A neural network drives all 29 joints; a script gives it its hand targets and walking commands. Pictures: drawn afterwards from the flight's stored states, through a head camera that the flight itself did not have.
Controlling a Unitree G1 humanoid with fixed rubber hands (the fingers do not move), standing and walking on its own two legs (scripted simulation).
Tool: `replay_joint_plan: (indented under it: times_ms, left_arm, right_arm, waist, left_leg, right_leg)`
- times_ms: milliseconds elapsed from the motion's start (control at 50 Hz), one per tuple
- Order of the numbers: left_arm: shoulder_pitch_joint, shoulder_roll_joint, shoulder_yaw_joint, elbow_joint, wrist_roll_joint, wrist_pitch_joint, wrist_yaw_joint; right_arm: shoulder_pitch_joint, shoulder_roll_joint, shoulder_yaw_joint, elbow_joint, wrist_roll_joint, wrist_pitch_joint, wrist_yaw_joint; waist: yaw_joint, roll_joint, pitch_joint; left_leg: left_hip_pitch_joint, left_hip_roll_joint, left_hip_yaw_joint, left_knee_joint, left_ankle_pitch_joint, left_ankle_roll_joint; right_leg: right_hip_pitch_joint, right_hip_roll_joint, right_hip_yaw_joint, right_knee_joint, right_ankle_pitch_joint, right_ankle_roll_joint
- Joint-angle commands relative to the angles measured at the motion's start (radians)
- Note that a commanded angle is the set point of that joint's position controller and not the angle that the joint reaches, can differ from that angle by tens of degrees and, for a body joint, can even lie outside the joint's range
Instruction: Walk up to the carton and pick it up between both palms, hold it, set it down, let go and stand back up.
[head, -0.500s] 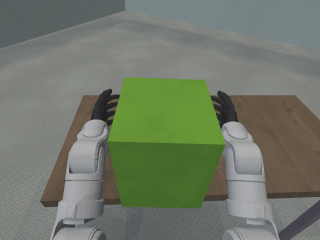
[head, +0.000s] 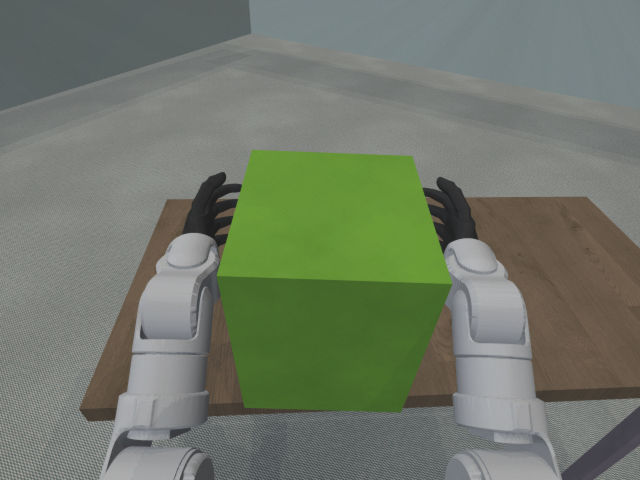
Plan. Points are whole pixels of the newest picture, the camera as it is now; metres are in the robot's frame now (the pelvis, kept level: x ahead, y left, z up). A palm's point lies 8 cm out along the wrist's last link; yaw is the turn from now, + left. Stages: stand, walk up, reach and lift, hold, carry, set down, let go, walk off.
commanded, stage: hold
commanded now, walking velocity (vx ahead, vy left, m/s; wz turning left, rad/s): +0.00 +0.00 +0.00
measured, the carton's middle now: (327, 283) +0.34 +0.01 +0.12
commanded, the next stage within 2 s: none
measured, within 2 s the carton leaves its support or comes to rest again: neither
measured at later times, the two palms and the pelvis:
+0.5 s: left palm (205, 235) +0.34 +0.15 +0.19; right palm (459, 243) +0.35 -0.14 +0.19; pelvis +0.00 +0.00 +0.00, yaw +0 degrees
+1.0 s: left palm (201, 249) +0.33 +0.15 +0.17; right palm (453, 256) +0.34 -0.14 +0.17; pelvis +0.00 +0.00 +0.00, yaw +0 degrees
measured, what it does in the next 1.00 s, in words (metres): stands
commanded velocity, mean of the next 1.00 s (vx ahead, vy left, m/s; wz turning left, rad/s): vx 0.00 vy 0.00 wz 0.00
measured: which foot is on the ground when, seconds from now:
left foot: down 0.00-1.00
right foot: down 0.00-1.00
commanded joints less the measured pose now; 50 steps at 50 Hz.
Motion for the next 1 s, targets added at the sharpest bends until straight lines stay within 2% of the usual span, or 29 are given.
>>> replay_joint_plan:
  times_ms: [0,60,80,100,140,200,260,300,320,340,360,400,460,480,520,580,600,640,660,720,740,760,800,820,840,860,900,920,980]
  left_arm:
    - [-0.529,-0.386,-0.366,-0.107,-0.138,-0.046,-0.143]
    - [-0.627,-0.42,-0.444,-0.235,-0.193,-0.076,-0.137]
    - [-0.64,-0.424,-0.46,-0.245,-0.201,-0.078,-0.132]
    - [-0.643,-0.419,-0.477,-0.271,-0.207,-0.08,-0.126]
    - [-0.575,-0.42,-0.465,-0.198,-0.192,-0.067,-0.122]
    - [-0.49,-0.37,-0.391,-0.064,-0.135,-0.032,-0.131]
    - [-0.466,-0.356,-0.303,0.009,-0.096,-0.032,-0.145]
    - [-0.537,-0.37,-0.307,-0.018,-0.113,-0.062,-0.15]
    - [-0.591,-0.383,-0.336,-0.071,-0.131,-0.081,-0.15]
    - [-0.645,-0.392,-0.367,-0.138,-0.148,-0.098,-0.144]
    - [-0.679,-0.407,-0.412,-0.185,-0.172,-0.107,-0.136]
    - [-0.664,-0.439,-0.457,-0.197,-0.193,-0.106,-0.12]
    - [-0.56,-0.417,-0.434,-0.129,-0.166,-0.064,-0.099]
    - [-0.506,-0.407,-0.407,-0.093,-0.153,-0.051,-0.097]
    - [-0.462,-0.396,-0.363,-0.028,-0.135,-0.037,-0.107]
    - [-0.515,-0.369,-0.33,-0.044,-0.115,-0.048,-0.128]
    - [-0.551,-0.388,-0.352,-0.07,-0.126,-0.058,-0.131]
    - [-0.595,-0.417,-0.409,-0.16,-0.163,-0.08,-0.13]
    - [-0.618,-0.416,-0.45,-0.218,-0.189,-0.087,-0.124]
    - [-0.593,-0.436,-0.5,-0.275,-0.217,-0.076,-0.105]
    - [-0.553,-0.418,-0.495,-0.259,-0.205,-0.06,-0.103]
    - [-0.509,-0.4,-0.464,-0.224,-0.19,-0.045,-0.103]
    - [-0.431,-0.381,-0.417,-0.144,-0.148,-0.009,-0.116]
    - [-0.412,-0.376,-0.38,-0.098,-0.131,-0.002,-0.124]
    - [-0.42,-0.362,-0.367,-0.083,-0.119,-0.005,-0.133]
    - [-0.428,-0.369,-0.349,-0.069,-0.127,-0.009,-0.138]
    - [-0.52,-0.372,-0.363,-0.119,-0.134,-0.036,-0.148]
    - [-0.556,-0.39,-0.384,-0.135,-0.157,-0.051,-0.149]
    - [-0.668,-0.425,-0.462,-0.233,-0.196,-0.086,-0.137]
  right_arm:
    - [-0.493,0.437,0.373,-0.1,0.134,-0.049,0.151]
    - [-0.58,0.482,0.442,-0.218,0.183,-0.076,0.14]
    - [-0.606,0.477,0.457,-0.227,0.194,-0.078,0.131]
    - [-0.582,0.483,0.461,-0.215,0.191,-0.074,0.124]
    - [-0.528,0.462,0.455,-0.186,0.173,-0.062,0.112]
    - [-0.426,0.415,0.373,-0.037,0.13,-0.031,0.123]
    - [-0.436,0.395,0.321,0.01,0.089,-0.033,0.154]
    - [-0.526,0.407,0.316,-0.047,0.096,-0.065,0.161]
    - [-0.557,0.425,0.355,-0.097,0.122,-0.084,0.159]
    - [-0.591,0.458,0.395,-0.126,0.155,-0.095,0.154]
    - [-0.618,0.483,0.423,-0.175,0.177,-0.107,0.143]
    - [-0.656,0.488,0.471,-0.227,0.21,-0.11,0.121]
    - [-0.514,0.445,0.427,-0.114,0.181,-0.068,0.11]
    - [-0.483,0.417,0.404,-0.08,0.161,-0.056,0.115]
    - [-0.449,0.41,0.361,-0.027,0.118,-0.042,0.127]
    - [-0.464,0.417,0.332,0.007,0.106,-0.046,0.149]
    - [-0.486,0.435,0.345,-0.028,0.122,-0.061,0.149]
    - [-0.556,0.472,0.412,-0.136,0.167,-0.085,0.138]
    - [-0.567,0.497,0.445,-0.197,0.191,-0.091,0.13]
    - [-0.566,0.504,0.511,-0.264,0.226,-0.078,0.103]
    - [-0.516,0.494,0.497,-0.229,0.212,-0.059,0.097]
    - [-0.468,0.481,0.486,-0.198,0.193,-0.039,0.097]
    - [-0.39,0.45,0.439,-0.135,0.155,-0.009,0.108]
    - [-0.391,0.439,0.407,-0.088,0.134,-0.001,0.117]
    - [-0.391,0.43,0.393,-0.074,0.129,-0.003,0.128]
    - [-0.408,0.434,0.38,-0.103,0.119,-0.012,0.134]
    - [-0.484,0.433,0.381,-0.112,0.131,-0.033,0.144]
    - [-0.53,0.45,0.403,-0.155,0.139,-0.05,0.143]
    - [-0.601,0.493,0.444,-0.209,0.179,-0.084,0.129]
  waist:
    - [-0.007,0.001,-0.215]
    - [-0.013,-0.024,-0.335]
    - [-0.009,0.01,-0.378]
    - [-0.015,0.002,-0.395]
    - [-0.018,0.021,-0.37]
    - [-0.009,0.024,-0.187]
    - [0.006,-0.017,-0.105]
    - [-0.01,-0.014,-0.178]
    - [-0.014,-0.019,-0.236]
    - [-0.004,-0.028,-0.311]
    - [-0.013,-0.017,-0.354]
    - [0.003,-0.006,-0.442]
    - [0.002,0.034,-0.327]
    - [0.002,0.004,-0.285]
    - [-0.007,0.0,-0.166]
    - [-0.01,-0.009,-0.155]
    - [-0.019,0.005,-0.195]
    - [-0.008,0.009,-0.307]
    - [-0.006,-0.013,-0.378]
    - [0.009,0.001,-0.432]
    - [0.004,0.014,-0.419]
    - [0.008,-0.022,-0.33]
    - [0.017,0.01,-0.204]
    - [0.005,-0.008,-0.165]
    - [0.007,-0.004,-0.117]
    - [-0.002,-0.03,-0.117]
    - [-0.014,-0.021,-0.175]
    - [-0.007,-0.033,-0.221]
    - [-0.02,0.008,-0.361]
  left_leg:
    - [0.112,-0.056,0.028,0.016,0.065,-0.032]
    - [0.121,-0.048,0.015,0.03,0.122,-0.028]
    - [0.121,-0.052,0.023,0.042,0.124,-0.03]
    - [0.131,-0.047,0.018,0.047,0.133,-0.035]
    - [0.106,-0.051,0.021,0.042,0.097,-0.04]
    - [0.089,-0.06,0.042,0.024,0.03,-0.042]
    - [0.058,-0.054,0.03,0.003,-0.052,-0.026]
    - [0.079,-0.05,0.023,0.02,-0.022,-0.026]
    - [0.086,-0.05,0.029,0.026,0.009,-0.021]
    - [0.104,-0.049,0.021,0.025,0.047,-0.017]
    - [0.102,-0.049,0.02,0.028,0.077,-0.02]
    - [0.116,-0.045,0.018,0.038,0.116,-0.027]
    - [0.126,-0.047,0.023,0.034,0.074,-0.035]
    - [0.122,-0.046,0.019,0.032,0.047,-0.039]
    - [0.099,-0.042,0.017,0.023,0.019,-0.034]
    - [0.08,-0.05,0.027,0.025,-0.012,-0.024]
    - [0.078,-0.053,0.029,0.026,0.009,-0.025]
    - [0.084,-0.055,0.029,0.045,0.094,-0.025]
    - [0.116,-0.055,0.016,0.045,0.129,-0.023]
    - [0.144,-0.053,0.014,0.06,0.195,-0.025]
    - [0.149,-0.057,0.022,0.061,0.17,-0.033]
    - [0.134,-0.051,0.02,0.05,0.133,-0.029]
    - [0.096,-0.06,0.031,0.025,0.052,-0.028]
    - [0.079,-0.061,0.027,0.019,0.025,-0.028]
    - [0.065,-0.063,0.032,0.018,0.003,-0.027]
    - [0.082,-0.057,0.027,0.017,0.004,-0.026]
    - [0.096,-0.062,0.038,0.018,-0.008,-0.024]
    - [0.092,-0.059,0.031,0.024,0.014,-0.026]
    - [0.103,-0.055,0.022,0.047,0.067,-0.026]
  right_leg:
    - [0.047,0.053,-0.037,-0.008,0.051,0.025]
    - [0.059,0.054,-0.03,0.023,0.114,0.035]
    - [0.067,0.049,-0.026,0.033,0.129,0.039]
    - [0.067,0.05,-0.028,0.033,0.134,0.039]
    - [0.073,0.052,-0.037,0.025,0.109,0.034]
    - [0.027,0.064,-0.048,-0.011,0.002,0.027]
    - [0.005,0.071,-0.055,-0.023,-0.084,0.019]
    - [0.008,0.062,-0.045,-0.003,-0.045,0.023]
    - [0.026,0.057,-0.042,0.009,0.0,0.023]
    - [0.049,0.05,-0.029,0.008,0.052,0.029]
    - [0.06,0.049,-0.03,0.025,0.092,0.031]
    - [0.081,0.049,-0.027,0.041,0.137,0.033]
    - [0.03,0.058,-0.035,0.016,0.063,0.027]
    - [0.01,0.067,-0.045,0.005,0.009,0.022]
    - [-0.017,0.069,-0.049,-0.002,-0.021,0.021]
    - [-0.006,0.067,-0.049,0.004,-0.028,0.022]
    - [0.015,0.061,-0.041,0.004,-0.001,0.02]
    - [0.05,0.051,-0.026,0.028,0.103,0.029]
    - [0.076,0.055,-0.025,0.037,0.141,0.035]
    - [0.092,0.049,-0.023,0.051,0.209,0.038]
    - [0.094,0.05,-0.025,0.045,0.182,0.039]
    - [0.078,0.049,-0.027,0.043,0.148,0.042]
    - [0.043,0.053,-0.03,0.012,0.053,0.039]
    - [0.036,0.058,-0.03,-0.004,0.011,0.033]
    - [0.02,0.056,-0.032,-0.011,-0.02,0.033]
    - [0.001,0.063,-0.042,-0.004,-0.026,0.032]
    - [0.013,0.059,-0.037,0.002,-0.036,0.033]
    - [0.017,0.061,-0.037,0.007,-0.014,0.032]
    - [0.036,0.051,-0.026,0.039,0.063,0.028]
